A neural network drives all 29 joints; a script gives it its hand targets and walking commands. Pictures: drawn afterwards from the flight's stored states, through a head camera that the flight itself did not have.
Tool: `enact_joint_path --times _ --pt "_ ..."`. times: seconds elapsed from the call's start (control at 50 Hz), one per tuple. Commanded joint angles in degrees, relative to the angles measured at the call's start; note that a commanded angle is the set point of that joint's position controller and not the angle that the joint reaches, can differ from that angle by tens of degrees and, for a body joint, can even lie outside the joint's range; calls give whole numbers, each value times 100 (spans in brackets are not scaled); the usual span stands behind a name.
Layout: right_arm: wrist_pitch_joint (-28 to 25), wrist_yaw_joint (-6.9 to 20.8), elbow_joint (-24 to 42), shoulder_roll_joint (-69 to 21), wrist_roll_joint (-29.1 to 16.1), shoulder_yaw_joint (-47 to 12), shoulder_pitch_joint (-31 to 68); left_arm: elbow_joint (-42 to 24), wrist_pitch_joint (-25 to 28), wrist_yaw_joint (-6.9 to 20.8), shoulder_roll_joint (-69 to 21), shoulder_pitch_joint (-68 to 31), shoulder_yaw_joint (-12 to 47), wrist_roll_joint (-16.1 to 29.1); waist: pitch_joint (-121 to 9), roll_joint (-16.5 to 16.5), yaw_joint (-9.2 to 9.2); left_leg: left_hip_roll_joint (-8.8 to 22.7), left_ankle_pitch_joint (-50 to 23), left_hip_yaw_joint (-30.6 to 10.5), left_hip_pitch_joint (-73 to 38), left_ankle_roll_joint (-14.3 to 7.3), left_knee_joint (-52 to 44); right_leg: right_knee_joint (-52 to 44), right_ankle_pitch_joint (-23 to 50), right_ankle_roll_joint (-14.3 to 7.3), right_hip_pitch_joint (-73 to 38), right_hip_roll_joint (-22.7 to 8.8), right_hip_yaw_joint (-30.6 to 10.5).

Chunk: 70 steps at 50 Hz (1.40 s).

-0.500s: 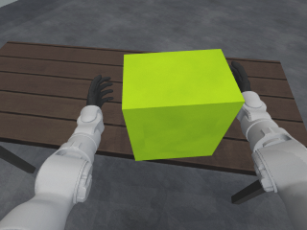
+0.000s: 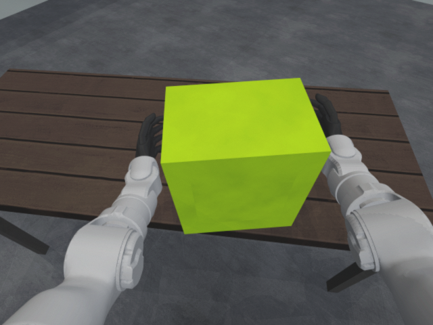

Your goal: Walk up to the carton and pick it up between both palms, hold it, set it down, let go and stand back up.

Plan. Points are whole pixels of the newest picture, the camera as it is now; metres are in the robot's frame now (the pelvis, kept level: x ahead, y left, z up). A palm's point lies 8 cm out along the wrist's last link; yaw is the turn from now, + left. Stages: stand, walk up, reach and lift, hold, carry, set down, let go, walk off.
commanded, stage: reach and lift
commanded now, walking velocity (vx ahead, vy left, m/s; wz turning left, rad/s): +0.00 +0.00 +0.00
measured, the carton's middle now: (235, 164) +0.43 +0.02 +0.02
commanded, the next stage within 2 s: none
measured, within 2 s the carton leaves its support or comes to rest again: leaves its support in 1.66 s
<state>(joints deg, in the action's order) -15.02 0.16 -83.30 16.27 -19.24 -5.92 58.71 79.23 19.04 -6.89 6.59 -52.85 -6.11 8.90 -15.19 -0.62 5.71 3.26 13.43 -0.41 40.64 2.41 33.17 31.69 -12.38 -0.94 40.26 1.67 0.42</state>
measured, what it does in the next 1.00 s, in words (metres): stands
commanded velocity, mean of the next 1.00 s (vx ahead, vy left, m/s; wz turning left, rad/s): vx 0.00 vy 0.00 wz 0.00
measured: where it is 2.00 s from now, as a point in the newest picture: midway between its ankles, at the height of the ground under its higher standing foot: outside the picture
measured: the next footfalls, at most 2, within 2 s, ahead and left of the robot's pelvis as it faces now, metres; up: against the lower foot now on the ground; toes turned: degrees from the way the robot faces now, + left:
none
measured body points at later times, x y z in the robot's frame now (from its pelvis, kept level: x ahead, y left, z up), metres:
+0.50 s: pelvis +0.00 +0.00 +0.00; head +0.06 +0.00 +0.45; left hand +0.42 +0.20 +0.06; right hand +0.47 -0.15 +0.09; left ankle +0.01 +0.14 -0.72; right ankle +0.01 -0.11 -0.72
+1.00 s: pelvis +0.02 +0.01 +0.02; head +0.08 +0.02 +0.47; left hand +0.42 +0.20 +0.06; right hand +0.46 -0.15 +0.08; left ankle +0.01 +0.14 -0.72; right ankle +0.01 -0.11 -0.72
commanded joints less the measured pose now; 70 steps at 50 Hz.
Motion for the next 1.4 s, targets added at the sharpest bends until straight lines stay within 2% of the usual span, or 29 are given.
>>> enact_joint_path --times 0.0,0.12,0.32,0.5,0.58,0.62,0.66,0.7,0.78,0.92,1.08,1.24,1.38 --pt "-149 -8 556 158 46 27 2123 -710 239 -4 385 -2023 58 -13 -2578 -315 62 -203 -1991 358 -931 81 -2 -123 1294 100 -1902 -50 -27" --pt "-148 -15 561 41 152 156 2128 -714 253 -10 257 -2048 77 -91 -2651 -134 39 -218 -2025 346 -1004 103 13 -177 1231 56 -1796 -74 -26" --pt "-102 -29 737 -273 468 386 2105 -735 323 31 94 -2093 -83 -273 -2627 -231 4 -243 -1910 361 -972 37 -128 -246 1228 97 -2017 -119 -44" --pt "-105 11 1023 -756 1027 805 2062 -904 369 119 -277 -2131 -338 -604 -2537 -265 -42 -250 -1972 392 -1213 13 -305 -421 1265 108 -2229 -142 -5" --pt "-155 145 1145 -1456 1714 1265 1896 -1100 369 301 -845 -2092 -681 -1159 -2326 -182 -82 -267 -2072 431 -1523 10 -497 -615 1428 113 -2444 -181 59" --pt "-242 320 1210 -2378 2337 1466 1792 -1170 368 528 -1651 -2057 -747 -1602 -2115 -117 -143 -275 -2087 450 -1688 18 -664 -748 1675 131 -2674 -204 133" --pt "-355 632 1229 -3579 3039 1563 1597 -1094 339 880 -2748 -1878 -696 -2078 -1791 15 -194 -278 -1983 469 -1806 25 -871 -902 1954 92 -2986 -221 201" --pt "-454 793 1249 -3777 3350 1708 1328 -1035 344 1012 -2997 -1643 -676 -2239 -1597 103 -249 -272 -1906 488 -1805 45 -1003 -953 2196 39 -3241 -223 209" --pt "-507 872 1269 -3864 3713 1928 1000 -1282 279 1001 -2935 -1435 -797 -2424 -1167 -118 -267 -264 -1570 511 -1702 -79 -1331 -1078 2074 115 -3509 -237 210" --pt "-428 940 1531 -3934 3747 1805 686 -1904 -72 870 -3123 -1006 -711 -2576 -1177 -122 -158 -236 -2071 553 -2313 -105 -1362 -1277 2013 75 -3520 -144 245" --pt "-535 884 1861 -4057 3496 1435 576 -2473 -340 817 -3455 -623 -386 -2608 -1201 -26 -167 -233 -2909 537 -2673 21 -1183 -1244 2809 53 -3791 -77 279" --pt "-576 750 2118 -4167 3314 1075 454 -2797 -449 843 -3561 -529 -54 -2502 -1196 -14 -279 -268 -2929 511 -2656 50 -1241 -1228 3278 91 -4156 -100 249" --pt "-482 641 2492 -4246 3166 804 489 -3083 -551 858 -3615 -735 287 -2296 -1403 13 -378 -307 -2687 489 -2738 63 -1351 -1313 3205 117 -4316 -113 234"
